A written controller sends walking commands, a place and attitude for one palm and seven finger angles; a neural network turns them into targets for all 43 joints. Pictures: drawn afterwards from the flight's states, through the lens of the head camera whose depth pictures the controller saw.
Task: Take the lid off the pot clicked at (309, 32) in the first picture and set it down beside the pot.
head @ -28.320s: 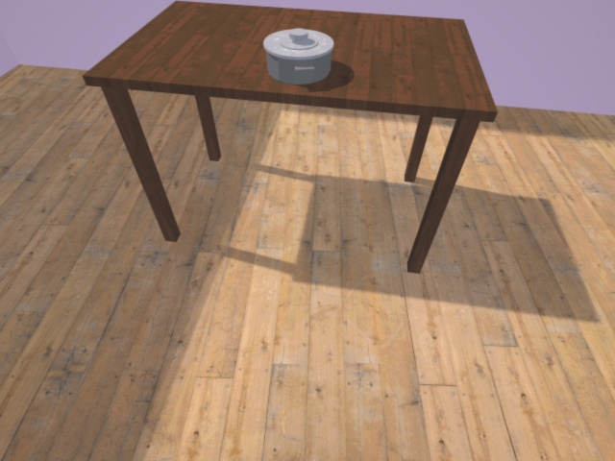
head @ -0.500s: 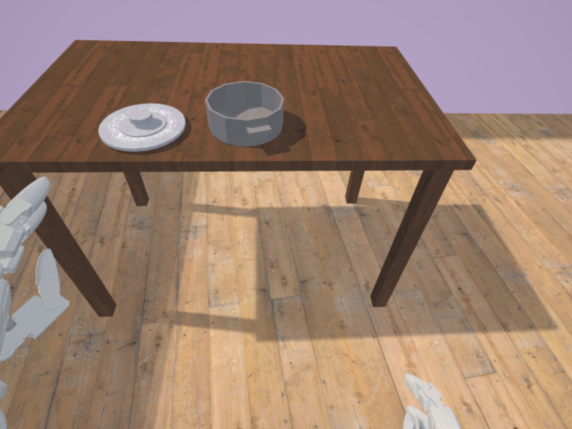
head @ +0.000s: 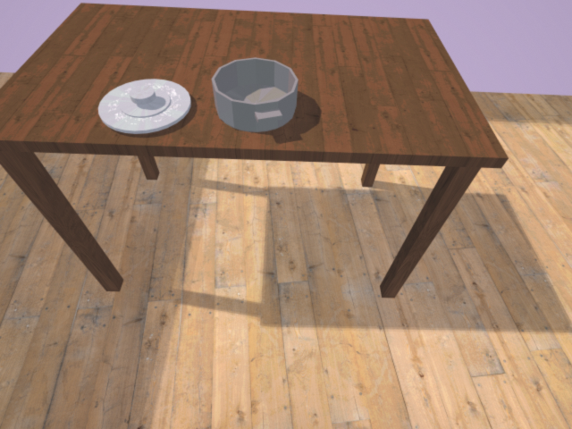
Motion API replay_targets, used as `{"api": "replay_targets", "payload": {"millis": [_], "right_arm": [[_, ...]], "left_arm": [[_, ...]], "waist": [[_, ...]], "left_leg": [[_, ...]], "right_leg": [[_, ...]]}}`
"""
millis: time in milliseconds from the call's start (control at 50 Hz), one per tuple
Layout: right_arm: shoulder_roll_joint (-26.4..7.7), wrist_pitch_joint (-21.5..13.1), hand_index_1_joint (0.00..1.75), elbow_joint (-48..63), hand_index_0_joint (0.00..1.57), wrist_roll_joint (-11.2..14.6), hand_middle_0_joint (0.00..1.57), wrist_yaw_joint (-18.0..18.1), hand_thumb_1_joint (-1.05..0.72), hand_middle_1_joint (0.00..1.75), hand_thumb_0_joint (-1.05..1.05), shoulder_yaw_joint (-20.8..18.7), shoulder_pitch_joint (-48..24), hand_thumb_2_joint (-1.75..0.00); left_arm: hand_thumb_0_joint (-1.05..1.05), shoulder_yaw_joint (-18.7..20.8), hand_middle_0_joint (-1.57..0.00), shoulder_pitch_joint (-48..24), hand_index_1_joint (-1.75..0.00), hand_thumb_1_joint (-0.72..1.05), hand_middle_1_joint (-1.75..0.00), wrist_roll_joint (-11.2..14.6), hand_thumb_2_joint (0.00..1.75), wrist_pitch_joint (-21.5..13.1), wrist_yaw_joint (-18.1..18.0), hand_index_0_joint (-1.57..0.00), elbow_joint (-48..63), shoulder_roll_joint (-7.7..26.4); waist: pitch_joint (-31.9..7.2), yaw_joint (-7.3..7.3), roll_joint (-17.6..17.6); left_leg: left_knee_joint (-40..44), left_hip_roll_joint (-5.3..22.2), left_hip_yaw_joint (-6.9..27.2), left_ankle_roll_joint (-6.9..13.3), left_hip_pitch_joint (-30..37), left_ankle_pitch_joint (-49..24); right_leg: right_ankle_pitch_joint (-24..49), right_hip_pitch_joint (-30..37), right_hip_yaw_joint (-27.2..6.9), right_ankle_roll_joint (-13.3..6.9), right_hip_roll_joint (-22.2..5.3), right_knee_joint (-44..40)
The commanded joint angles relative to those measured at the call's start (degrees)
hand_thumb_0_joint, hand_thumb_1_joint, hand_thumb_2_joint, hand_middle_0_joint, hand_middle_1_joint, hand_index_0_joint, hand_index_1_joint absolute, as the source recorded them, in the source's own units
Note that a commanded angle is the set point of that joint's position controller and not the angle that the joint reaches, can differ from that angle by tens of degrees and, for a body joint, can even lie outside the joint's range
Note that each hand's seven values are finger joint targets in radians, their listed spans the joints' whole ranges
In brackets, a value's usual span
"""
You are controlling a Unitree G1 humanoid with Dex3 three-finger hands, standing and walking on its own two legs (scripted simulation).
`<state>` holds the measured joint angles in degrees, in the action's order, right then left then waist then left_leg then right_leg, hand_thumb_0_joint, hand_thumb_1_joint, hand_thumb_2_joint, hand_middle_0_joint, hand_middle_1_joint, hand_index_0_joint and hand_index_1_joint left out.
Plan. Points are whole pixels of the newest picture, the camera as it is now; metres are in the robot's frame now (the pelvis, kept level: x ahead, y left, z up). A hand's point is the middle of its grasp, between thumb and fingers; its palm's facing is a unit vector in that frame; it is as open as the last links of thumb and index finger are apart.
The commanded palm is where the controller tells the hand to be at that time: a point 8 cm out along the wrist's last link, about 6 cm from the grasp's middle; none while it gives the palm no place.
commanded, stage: stop stepping back and stand still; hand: left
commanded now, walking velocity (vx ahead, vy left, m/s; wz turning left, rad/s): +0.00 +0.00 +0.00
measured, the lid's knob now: (142, 94) +0.75 +0.36 +0.02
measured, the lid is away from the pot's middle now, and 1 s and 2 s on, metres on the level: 0.25 0.25 0.25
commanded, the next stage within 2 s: let the arm hang, fingers relaxed in 0.08 s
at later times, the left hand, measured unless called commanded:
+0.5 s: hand out of the picture +0.01 +0.16 -0.17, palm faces +0.02 -0.98 -0.19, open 7.3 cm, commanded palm none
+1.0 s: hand out of the picture +0.00 +0.15 -0.18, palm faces +0.02 -0.99 -0.16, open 7.3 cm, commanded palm none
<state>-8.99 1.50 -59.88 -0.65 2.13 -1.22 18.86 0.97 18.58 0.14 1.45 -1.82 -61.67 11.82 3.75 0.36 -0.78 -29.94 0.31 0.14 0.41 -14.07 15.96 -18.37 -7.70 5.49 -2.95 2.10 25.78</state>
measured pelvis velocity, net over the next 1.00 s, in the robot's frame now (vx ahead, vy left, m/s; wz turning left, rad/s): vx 0.01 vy -0.01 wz -0.03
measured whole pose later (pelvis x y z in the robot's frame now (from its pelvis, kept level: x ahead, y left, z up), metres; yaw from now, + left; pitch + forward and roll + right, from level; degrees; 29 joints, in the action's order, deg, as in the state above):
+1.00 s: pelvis +0.01 -0.01 +0.00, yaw -2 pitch -1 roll +0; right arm -5.8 0.4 -65.5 -0.6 3.1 -1.2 17.3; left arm 0.5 17.3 0.3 -0.2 -2.9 -65.7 6.1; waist 1.9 0.7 -0.1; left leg -25.9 1.0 -1.6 -0.1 -9.4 15.7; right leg -17.6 -3.9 3.6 -3.2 2.8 22.2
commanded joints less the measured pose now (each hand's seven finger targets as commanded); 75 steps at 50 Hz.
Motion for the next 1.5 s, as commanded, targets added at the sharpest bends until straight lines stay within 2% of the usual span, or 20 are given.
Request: {"api": "replay_targets", "payload": {"millis": [0,100,180,240,280,320,420,480,540,680,720,760,860,880,1020,1060,1320,1400,1440,1480], "right_arm": [[-4.2,-1.0,0.3,0.4,0.2,0.3,0.2,0.6,-0.9,0.3,0.0,-0.9,3.2,-0.9],[-3.1,-1.1,0.3,-1.9,0.2,0.4,0.2,0.7,-0.9,0.3,0.0,-0.8,3.2,-0.9],[-2.2,-1.0,0.3,-3.4,0.2,0.2,0.2,0.7,-0.9,0.3,0.0,-0.8,3.1,-0.9],[-1.8,-1.2,0.3,-3.9,0.2,0.1,0.2,0.8,-0.9,0.3,0.0,-0.7,3.1,-0.9],[-1.5,-1.1,0.3,-4.1,0.2,0.1,0.2,0.8,-0.9,0.3,0.0,-0.7,3.0,-0.9],[-1.4,-1.3,0.3,-4.1,0.2,0.0,0.2,0.9,-0.9,0.3,0.0,-0.6,3.4,-0.9],[-1.2,-1.4,0.3,-4.2,0.2,0.2,0.2,1.0,-0.9,0.3,0.0,-0.7,3.8,-0.9],[-1.0,-1.3,0.3,-4.4,0.2,0.2,0.2,1.0,-0.9,0.3,0.0,-0.8,3.7,-0.9],[-1.1,-1.4,0.3,-4.5,0.2,0.2,0.2,1.0,-0.9,0.3,0.0,-0.8,4.0,-0.9],[-0.8,-1.3,0.3,-4.6,0.2,0.2,0.2,1.0,-0.9,0.3,0.0,-0.8,3.8,-0.9],[-1.0,-1.4,0.3,-4.6,0.2,0.2,0.2,1.1,-0.9,0.3,0.0,-0.8,3.8,-0.9],[-0.8,-1.3,0.3,-4.5,0.2,0.3,0.2,1.1,-0.9,0.3,0.0,-0.8,3.5,-0.9],[-0.7,-1.4,0.3,-4.7,0.2,0.4,0.2,1.3,-0.9,0.3,0.0,-0.8,3.6,-0.9],[-0.7,-1.3,0.3,-4.8,0.2,0.4,0.2,1.3,-0.9,0.3,0.0,-0.8,3.7,-0.9],[-0.9,-1.6,0.3,-4.9,0.2,0.2,0.2,1.3,-0.9,0.3,0.0,-0.7,3.8,-0.9],[-0.8,-1.5,0.3,-4.9,0.2,0.3,0.2,1.3,-0.9,0.3,0.0,-0.7,3.6,-0.9],[-1.0,-1.8,0.3,-5.3,0.2,0.2,0.2,1.3,-0.9,0.3,0.0,-0.6,4.3,-0.9],[-1.0,-1.7,0.3,-5.4,0.2,0.1,0.2,1.2,-0.9,0.3,0.0,-0.5,4.2,-0.9],[-1.1,-1.8,0.3,-5.5,0.2,0.1,0.2,1.2,-0.9,0.3,0.0,-0.5,4.4,-0.9],[-1.0,-1.8,0.3,-5.4,0.2,0.2,0.2,1.2,-0.9,0.3,0.0,-0.6,4.2,-0.9]], "left_arm": [[0.0,0.0,-0.2,-0.1,-0.3,0.9,-0.3,0.0,0.9,-1.9,-0.6,-0.2,1.0,2.9],[0.0,-0.1,-0.2,0.8,-0.3,0.9,-0.3,0.1,0.9,-2.0,-1.0,-0.2,-1.1,1.5],[0.0,0.0,-0.2,0.4,-0.3,0.9,-0.3,0.0,0.9,-1.9,-1.2,-0.2,-1.7,0.5],[0.0,0.3,-0.2,0.3,-0.3,0.9,-0.3,0.1,0.9,-2.0,-1.1,-0.2,-2.2,0.3],[0.0,0.2,-0.2,0.6,-0.3,0.9,-0.3,0.1,0.9,-1.9,-1.1,-0.2,-2.3,0.0],[0.0,0.4,-0.2,0.6,-0.3,0.9,-0.3,0.0,0.9,-2.0,-1.0,-0.2,-2.3,0.0],[0.0,0.4,-0.2,0.7,-0.3,0.9,-0.3,0.1,0.9,-2.2,-1.1,-0.2,-2.3,0.0],[0.0,0.3,-0.2,1.0,-0.3,0.9,-0.3,0.1,0.9,-2.2,-1.2,-0.2,-2.3,-0.2],[0.0,0.4,-0.2,1.3,-0.3,0.9,-0.3,0.1,0.9,-2.4,-1.2,-0.2,-2.2,-0.2],[0.0,0.4,-0.2,1.8,-0.3,0.9,-0.3,0.1,0.9,-2.3,-1.3,-0.2,-2.4,-0.4],[0.0,0.4,-0.2,2.2,-0.3,0.9,-0.3,0.1,0.9,-2.5,-1.4,-0.2,-2.6,-0.6],[0.0,0.4,-0.2,2.4,-0.3,0.9,-0.3,0.0,0.9,-2.5,-1.5,-0.2,-2.5,-0.6],[0.0,0.4,-0.2,2.9,-0.3,0.9,-0.3,0.1,0.9,-2.5,-1.6,-0.2,-2.4,-0.7],[0.0,0.4,-0.2,2.7,-0.3,0.9,-0.3,0.1,0.9,-2.5,-1.6,-0.2,-2.4,-0.8],[0.0,0.5,-0.2,2.6,-0.3,0.9,-0.3,0.1,0.9,-2.5,-1.4,-0.2,-2.5,-0.8],[0.0,0.3,-0.2,3.0,-0.3,0.9,-0.3,0.0,0.9,-2.5,-1.5,-0.2,-2.6,-0.8],[0.0,0.4,-0.2,2.9,-0.3,0.9,-0.3,0.1,0.9,-2.6,-1.3,-0.2,-2.5,-0.8],[0.0,0.4,-0.2,2.9,-0.3,0.9,-0.3,0.1,0.9,-2.5,-1.3,-0.2,-2.6,-1.1],[0.0,0.4,-0.2,2.8,-0.3,0.9,-0.3,0.1,0.9,-2.5,-1.2,-0.2,-2.6,-1.0],[0.0,0.3,-0.2,2.9,-0.3,0.9,-0.3,0.1,0.9,-2.5,-1.3,-0.2,-2.6,-1.2]], "waist": [[-2.2,0.87,1.0],[-1.3,0.65,-0.3],[1.8,0.54,-0.9],[1.4,0.34,1.0],[2.5,0.26,1.8],[1.3,0.36,2.5],[0.3,0.52,1.2],[1.3,0.52,0.8],[-0.2,0.58,0.9],[1.2,0.69,1.6],[-0.1,0.62,0.6],[0.6,0.64,0.1],[0.0,0.58,0.8],[0.9,0.73,0.8],[0.6,0.74,1.9],[1.2,0.61,0.8],[0.8,0.67,1.1],[2.3,0.62,2.2],[1.2,0.68,2.0],[1.9,0.72,1.8]], "left_leg": [[4.7,5.1,3.5,2.5,3.0,-14.5],[5.8,5.2,3.1,2.5,3.7,-14.8],[7.1,5.1,3.2,2.4,2.6,-12.5],[7.4,5.0,3.3,2.5,2.8,-12.9],[7.6,5.0,3.2,2.4,2.2,-11.4],[7.5,5.1,3.2,2.4,2.5,-12.4],[7.1,5.1,2.9,2.3,3.3,-13.5],[7.1,5.0,2.7,2.2,3.4,-13.3],[6.7,5.0,2.4,2.2,4.0,-14.8],[6.9,5.1,2.3,2.1,4.0,-13.7],[6.5,5.0,2.1,2.1,4.5,-14.5],[6.3,4.9,2.0,2.1,4.6,-14.3],[6.0,5.0,1.7,2.1,5.1,-16.1],[6.4,5.0,1.8,2.1,4.6,-15.3],[7.0,5.4,2.2,2.3,5.4,-16.6],[7.0,5.3,2.2,2.2,5.3,-15.8],[7.7,5.4,2.4,2.4,5.8,-16.9],[8.4,5.4,2.8,2.5,5.4,-15.1],[8.4,5.5,2.9,2.5,5.8,-15.7],[8.6,5.6,2.9,2.6,5.9,-14.9]], "right_leg": [[17.4,0.2,-7.2,0.0,-7.9,-6.0],[17.3,0.5,-7.1,0.2,-7.6,-6.3],[13.7,-0.8,-7.2,0.1,-7.3,-7.0],[13.5,-0.2,-7.3,0.0,-7.3,-6.9],[11.8,-1.0,-7.6,0.0,-7.2,-7.3],[13.0,-0.2,-7.6,-0.1,-7.2,-7.0],[15.1,0.3,-7.8,0.1,-7.4,-7.1],[15.7,-0.3,-7.8,0.4,-7.4,-7.2],[18.2,0.8,-8.0,0.5,-7.5,-6.9],[16.7,-0.4,-8.1,0.7,-7.3,-7.3],[18.8,0.6,-8.3,1.0,-7.5,-7.2],[19.7,0.1,-8.4,1.4,-7.4,-7.2],[22.2,0.7,-8.3,1.7,-7.5,-6.9],[21.4,0.5,-8.3,1.7,-7.5,-7.1],[19.5,0.3,-8.1,0.8,-7.3,-7.0],[19.3,-0.2,-8.2,1.2,-7.2,-7.3],[18.7,0.2,-7.9,0.7,-7.3,-7.1],[15.2,-1.0,-8.1,0.4,-7.0,-7.4],[15.6,-0.5,-8.1,0.3,-7.0,-7.2],[14.3,-1.4,-8.2,0.3,-6.9,-7.4]]}}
